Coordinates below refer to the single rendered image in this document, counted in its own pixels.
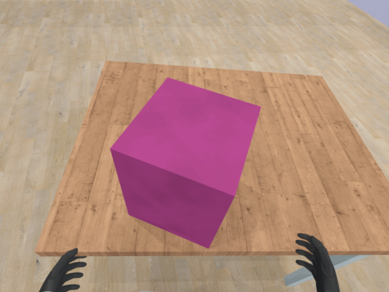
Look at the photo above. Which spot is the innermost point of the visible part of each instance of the carton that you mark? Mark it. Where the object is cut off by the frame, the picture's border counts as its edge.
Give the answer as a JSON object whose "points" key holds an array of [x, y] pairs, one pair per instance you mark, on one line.
{"points": [[180, 160]]}

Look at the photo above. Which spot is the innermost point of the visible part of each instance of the robot right hand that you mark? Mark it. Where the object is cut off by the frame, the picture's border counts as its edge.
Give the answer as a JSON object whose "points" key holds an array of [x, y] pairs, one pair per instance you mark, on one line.
{"points": [[322, 269]]}

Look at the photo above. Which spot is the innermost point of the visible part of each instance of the table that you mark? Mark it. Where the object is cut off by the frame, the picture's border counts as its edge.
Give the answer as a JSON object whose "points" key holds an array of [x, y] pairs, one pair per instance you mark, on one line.
{"points": [[307, 171]]}

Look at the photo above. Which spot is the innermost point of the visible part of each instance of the robot left hand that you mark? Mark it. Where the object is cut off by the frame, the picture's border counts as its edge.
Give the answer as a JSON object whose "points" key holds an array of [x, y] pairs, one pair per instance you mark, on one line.
{"points": [[57, 277]]}

